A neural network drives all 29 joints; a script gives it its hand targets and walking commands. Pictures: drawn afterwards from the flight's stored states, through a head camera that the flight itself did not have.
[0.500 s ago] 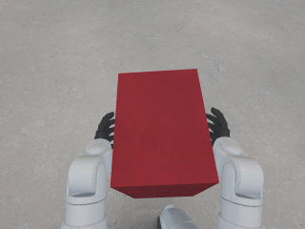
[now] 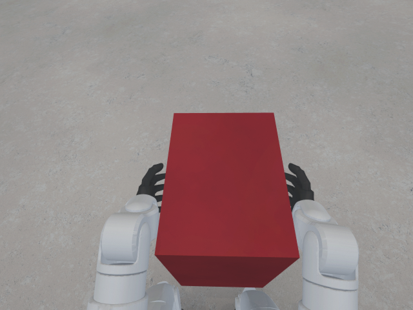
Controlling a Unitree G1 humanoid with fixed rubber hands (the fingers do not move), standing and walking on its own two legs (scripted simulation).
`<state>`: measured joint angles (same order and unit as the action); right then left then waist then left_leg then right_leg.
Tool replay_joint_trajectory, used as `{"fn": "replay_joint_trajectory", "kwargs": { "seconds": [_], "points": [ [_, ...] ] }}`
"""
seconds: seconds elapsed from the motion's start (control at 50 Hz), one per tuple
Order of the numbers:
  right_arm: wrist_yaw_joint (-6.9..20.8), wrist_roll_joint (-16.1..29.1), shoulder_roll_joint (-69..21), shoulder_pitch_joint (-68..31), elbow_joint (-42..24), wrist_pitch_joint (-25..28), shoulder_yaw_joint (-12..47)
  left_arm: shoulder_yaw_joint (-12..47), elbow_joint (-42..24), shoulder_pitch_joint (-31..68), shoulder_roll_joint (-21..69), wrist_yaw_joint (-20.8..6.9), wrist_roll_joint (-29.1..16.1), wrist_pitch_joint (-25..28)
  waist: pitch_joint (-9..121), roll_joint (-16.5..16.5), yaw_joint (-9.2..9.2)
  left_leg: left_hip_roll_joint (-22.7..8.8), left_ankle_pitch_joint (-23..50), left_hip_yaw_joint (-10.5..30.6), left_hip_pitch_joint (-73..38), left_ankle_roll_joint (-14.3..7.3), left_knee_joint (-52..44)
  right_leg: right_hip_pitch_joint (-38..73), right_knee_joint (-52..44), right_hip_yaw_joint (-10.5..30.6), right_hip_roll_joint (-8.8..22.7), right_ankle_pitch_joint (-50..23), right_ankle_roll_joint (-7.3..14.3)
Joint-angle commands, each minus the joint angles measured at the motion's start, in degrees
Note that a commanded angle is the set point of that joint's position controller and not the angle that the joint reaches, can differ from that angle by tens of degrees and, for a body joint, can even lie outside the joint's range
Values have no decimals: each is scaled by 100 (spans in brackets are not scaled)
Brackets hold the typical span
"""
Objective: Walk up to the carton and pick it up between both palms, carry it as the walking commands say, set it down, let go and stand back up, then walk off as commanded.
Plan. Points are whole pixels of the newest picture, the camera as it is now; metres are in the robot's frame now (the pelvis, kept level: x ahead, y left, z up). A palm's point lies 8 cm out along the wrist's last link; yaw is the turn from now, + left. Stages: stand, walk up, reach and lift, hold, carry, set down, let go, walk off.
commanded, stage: carry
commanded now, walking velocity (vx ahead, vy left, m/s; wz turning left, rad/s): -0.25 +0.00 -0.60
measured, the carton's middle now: (222, 208) +0.30 -0.01 +0.02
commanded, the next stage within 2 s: none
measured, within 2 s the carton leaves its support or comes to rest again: neither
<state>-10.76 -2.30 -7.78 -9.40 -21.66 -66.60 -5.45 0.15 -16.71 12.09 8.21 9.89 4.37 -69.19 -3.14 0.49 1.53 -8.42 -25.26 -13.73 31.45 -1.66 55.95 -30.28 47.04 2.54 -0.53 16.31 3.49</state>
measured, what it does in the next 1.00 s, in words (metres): steps to the right, turning right: left foot, then right foot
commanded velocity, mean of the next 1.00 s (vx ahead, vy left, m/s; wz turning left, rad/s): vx -0.23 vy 0.00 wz -0.55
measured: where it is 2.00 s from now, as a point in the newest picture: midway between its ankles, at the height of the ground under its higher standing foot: outside the picture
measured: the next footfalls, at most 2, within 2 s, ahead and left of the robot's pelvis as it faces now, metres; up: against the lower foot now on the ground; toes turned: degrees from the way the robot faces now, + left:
left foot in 0.22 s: -0.14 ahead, +0.09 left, -0.01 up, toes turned +1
right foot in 0.30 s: +0.08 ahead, -0.14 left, +0.00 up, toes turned -14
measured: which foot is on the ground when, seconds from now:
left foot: up 0.00-0.20, down 0.22-0.64, up 0.66-0.82, down 0.84-1.00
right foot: down 0.00-0.22, up 0.24-0.28, down 0.30-0.48, up 0.50-0.62, down 0.64-0.82, up 0.84-1.00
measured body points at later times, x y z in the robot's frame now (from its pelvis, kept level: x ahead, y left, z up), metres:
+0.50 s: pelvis -0.15 -0.16 +0.00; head -0.13 -0.23 +0.44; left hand +0.15 -0.12 +0.05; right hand +0.09 -0.38 +0.03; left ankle -0.16 +0.02 -0.68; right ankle +0.01 -0.15 -0.68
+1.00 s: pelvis -0.15 -0.43 -0.01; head -0.11 -0.50 +0.43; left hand +0.17 -0.49 +0.04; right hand +0.01 -0.72 +0.03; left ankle -0.21 -0.30 -0.70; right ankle -0.32 -0.48 -0.55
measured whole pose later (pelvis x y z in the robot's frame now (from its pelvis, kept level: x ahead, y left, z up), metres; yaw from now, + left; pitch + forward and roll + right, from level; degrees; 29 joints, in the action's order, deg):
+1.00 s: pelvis -0.15 -0.43 -0.01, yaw -35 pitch +4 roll -1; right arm -13.5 2.0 -8.0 -10.5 -18.9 -59.0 -3.5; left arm -2.3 -19.9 8.6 7.6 11.1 1.3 -62.1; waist -5.2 6.0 -1.1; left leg -5.7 -35.0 -11.9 14.9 -2.7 48.7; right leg -33.9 92.5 3.4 -3.8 37.7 -6.7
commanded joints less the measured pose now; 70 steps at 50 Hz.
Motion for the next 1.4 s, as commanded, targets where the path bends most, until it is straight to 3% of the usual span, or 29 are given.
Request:
{"fn": "replay_joint_trajectory", "kwargs": {
  "seconds": [0.0, 0.08, 0.12, 0.18, 0.26, 0.28, 0.32, 0.36, 0.4, 0.42, 0.44, 0.48, 0.52, 0.56, 0.6, 0.68, 0.72, 0.74, 0.76, 0.78, 0.84, 0.98, 1.02, 1.06, 1.14, 1.26, 1.28, 1.3, 1.38],
  "points": [
    [813, 2013, -6330, -3343, -1008, 218, 4122, 2400, -1354, 2480, 5564, -971, -1800, 513, 2156, -1946, -206, 1155, 439, 772, -636, 336, 1258, 507, -4410, 1464, 404, 996, -2021],
    [714, 2345, -6289, -3085, -1106, 149, 4445, 1907, -1140, 1573, 5338, -792, -1423, 573, 3387, -1500, -229, 1221, -374, 160, -2660, 54, -2846, 2050, -2688, 116, -565, -1407, -3528],
    [685, 2103, -5963, -2362, -646, 120, 4032, 2079, -1352, 1533, 5070, -672, -1507, 598, 3804, 558, -84, -565, 1564, 1343, -2135, -402, -2929, 2668, 781, 514, -146, 370, -1731],
    [656, 1853, -5291, -2365, -866, 180, 3740, 2384, -1585, 1976, 4778, -643, -1686, 597, 2817, 1220, -80, -2121, 5163, 1960, -2788, -887, -2167, 21, 2169, 594, 342, 1612, -1074],
    [787, 1465, -5071, -1488, 457, -201, 3205, 2445, -1234, 2276, 4346, -599, -1534, 200, 1447, 2301, 131, -1309, 2929, 198, -1701, -262, -1697, 442, 711, -107, 796, 190, -565],
    [767, 1387, -5143, -1797, 691, -246, 3118, 2456, -1023, 2469, 4468, -618, -1495, 124, 1391, 1835, 237, -855, 2537, 69, -1148, -20, -292, 1240, -571, 250, 559, -422, -481],
    [664, 1217, -4993, -1824, 615, -273, 3107, 2303, -917, 2717, 4294, -677, -1723, 103, 1069, -2744, -248, 1192, -2321, 532, -174, 623, 1506, 1325, -3407, 4277, 1525, -4608, -850],
    [595, 1436, -5281, -2853, -271, -138, 3320, 2322, -735, 2536, 4867, -790, -1893, 140, 965, -2355, -288, 1333, -1571, 1022, -1361, 541, 1330, 30, -4553, 3389, 577, -1557, -2164],
    [419, 1218, -5688, -2158, 32, -52, 3101, 2396, -777, 2365, 5114, -849, -2029, 212, 1528, -2966, -681, 1197, -2155, -593, -4792, -154, -611, -2108, -3949, -776, -1219, -669, -6531],
    [360, 1101, -5960, -1629, 330, 54, 2899, 2655, -1079, 2615, 5403, -865, -2202, 323, 2455, 1208, -1171, -961, -1041, -129, -3766, -1635, -3512, -1050, 4491, -2638, -2708, 1171, -7834],
    [453, 1096, -5919, -1523, 458, 217, 2847, 2525, -1265, 2478, 5380, -839, -2271, 457, 3321, 6451, -809, -4308, 1689, 2786, -583, -1860, -2111, -530, 11515, 1743, 303, 7200, -4553],
    [502, 1289, -5703, -2810, -599, 353, 3169, 2466, -1905, 3513, 5165, -1002, -2538, 762, 2507, 561, -14, -1990, 2421, 1409, 1746, -434, -2581, 2337, 6624, 2032, 352, 2865, -1279],
    [817, 2301, -6375, -4878, -2210, 549, 4762, 1441, -1210, 2537, 5836, -931, -1890, 1168, 2680, -1390, 390, -380, 1270, 572, -1894, 362, -1266, 1110, 1219, 80, -336, 455, -428],
    [524, 2139, -5431, -3273, -1373, 277, 3952, 1951, -1310, 2437, 5178, -645, -1766, 785, 2633, -863, 147, -503, 1234, 830, -1370, 683, 1306, 2643, -1464, 894, 514, -2207, -761],
    [473, 1964, -5194, -2927, -1148, 270, 4025, 1410, -705, 1142, 4690, -622, -1545, 836, 1735, -4289, 154, 1054, -3294, 608, 2611, 1029, 3534, 4300, -485, 2337, 796, -12905, -1637],
    [371, 1336, -5402, -1514, 456, 300, 3171, 2102, -1033, 1957, 4377, -637, -2122, 840, 996, -2458, 306, 1533, -3170, 50, 3532, 940, 4156, 4442, -1009, 1554, 117, -12391, -2569],
    [448, 1515, -5365, -1703, 552, 348, 3037, 2355, -1640, 2421, 4437, -640, -2105, 934, 1409, -1468, 85, 2483, -1976, -1169, -30, 1177, 46, 2156, -739, 761, -1001, -14014, -3218],
    [509, 1735, -5213, -2086, 197, 414, 3130, 2237, -1999, 2430, 4366, -571, -2085, 999, 2010, -944, -211, 2678, -793, -2008, -3565, 1433, -2071, 14, 1035, 277, -1468, -13721, -3971],
    [551, 2014, -5181, -2574, -478, 586, 3237, 2475, -2627, 3053, 4639, -569, -2171, 1048, 3311, 3711, -629, 522, 4936, 164, -5446, 519, -2368, -1282, 6914, 886, -1424, -1593, -2765],
    [538, 1923, -4963, -2591, -852, 706, 3038, 2489, -2512, 3087, 4645, -562, -2203, 1100, 4814, 3502, -654, -1673, 8676, 2161, -6646, -855, -1285, -1616, 7642, 879, -540, 2609, -1911],
    [600, 1784, -5450, -2373, -1228, 1097, 3424, 2988, -2048, 2655, 5421, -659, -2297, 1320, 2994, 525, -354, -1481, 8005, 2736, -4339, -799, -1824, -1981, 6109, 238, -309, 2310, -724],
    [559, 1769, -5233, -2205, -1080, 753, 3774, 2176, -854, 1370, 5090, -653, -1700, 1099, 2581, 382, 135, -352, 6691, 187, -3482, 329, 242, 1240, -1659, -1445, -570, -726, -698],
    [607, 1735, -5234, -1953, -663, 606, 3755, 2176, -612, 1345, 5041, -592, -1653, 1016, 2703, -1633, 103, 923, -609, 480, -574, 447, 1994, 3723, -1757, 580, 467, -6702, -339],
    [637, 1898, -5299, -2124, -705, 639, 3693, 2468, -1082, 1661, 5032, -571, -1762, 1030, 3305, -1458, 80, 1320, -1628, 2222, 874, 477, 2945, 4318, -1467, 2893, 1322, -9536, 45],
    [597, 1532, -5460, -1461, 381, 458, 3253, 2589, -1313, 2066, 4808, -637, -1856, 849, 2389, -349, -11, 1270, -992, 1351, 1275, 389, 1787, 4105, -1981, 1894, 824, -6748, -1251],
    [475, 1911, -5425, -2324, -1253, 717, 3882, 2466, -1761, 1386, 4823, -621, -1798, 982, 3361, -1497, -262, 1768, 594, -550, -2151, 419, -2985, 2818, -3, -438, -356, -11496, -3390],
    [473, 1927, -5283, -2078, -1412, 744, 3757, 2445, -1966, 1427, 4828, -612, -1890, 1006, 3768, -377, -628, 933, 2702, -61, -4416, -90, -3910, 990, 2600, -619, -766, -8870, -3643],
    [474, 1949, -5325, -2294, -1440, 769, 3706, 2513, -2273, 1818, 4690, -610, -1999, 1053, 4089, 2637, -594, -500, 5754, 2198, -5748, -722, -2767, -1029, 5015, 594, -600, 1844, -2172],
    [483, 1559, -5421, -1775, -981, 622, 3587, 2766, -1835, 2088, 5025, -653, -2241, 957, 2274, -86, -333, -954, 4927, 2973, -3376, -919, -2166, -1548, 1863, 1159, 333, 3273, -536]
  ]
}}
